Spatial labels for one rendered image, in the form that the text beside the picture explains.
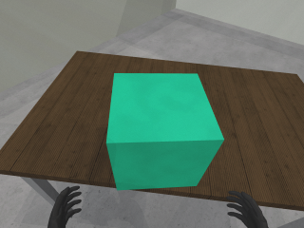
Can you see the carton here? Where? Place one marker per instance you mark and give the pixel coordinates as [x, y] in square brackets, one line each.
[162, 131]

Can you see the robot left hand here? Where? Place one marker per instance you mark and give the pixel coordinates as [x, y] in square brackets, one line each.
[59, 215]

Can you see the table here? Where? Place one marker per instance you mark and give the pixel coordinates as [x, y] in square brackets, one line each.
[260, 114]

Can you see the robot right hand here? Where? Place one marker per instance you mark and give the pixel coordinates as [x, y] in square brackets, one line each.
[251, 215]

